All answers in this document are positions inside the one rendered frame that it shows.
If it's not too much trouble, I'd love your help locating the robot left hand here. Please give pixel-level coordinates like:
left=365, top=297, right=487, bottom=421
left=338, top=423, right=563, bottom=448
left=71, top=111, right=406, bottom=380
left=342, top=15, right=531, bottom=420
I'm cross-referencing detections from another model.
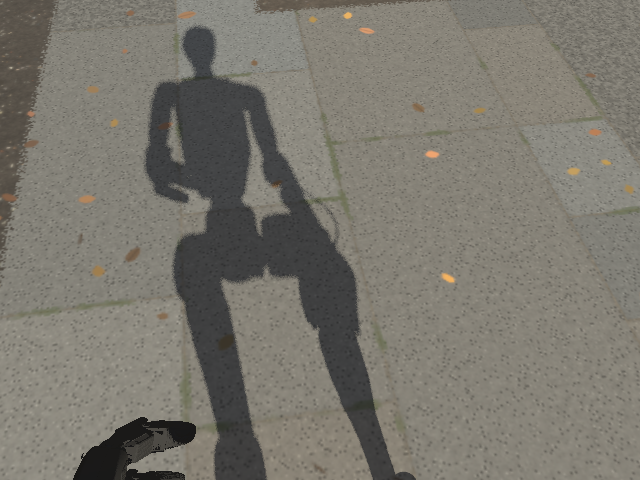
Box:
left=73, top=417, right=196, bottom=480

